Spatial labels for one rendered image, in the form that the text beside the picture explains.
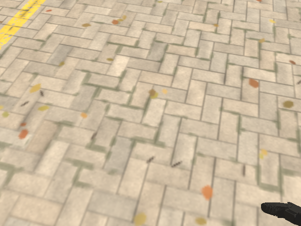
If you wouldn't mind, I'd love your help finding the right robot hand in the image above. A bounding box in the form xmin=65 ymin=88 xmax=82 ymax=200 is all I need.
xmin=261 ymin=202 xmax=301 ymax=226

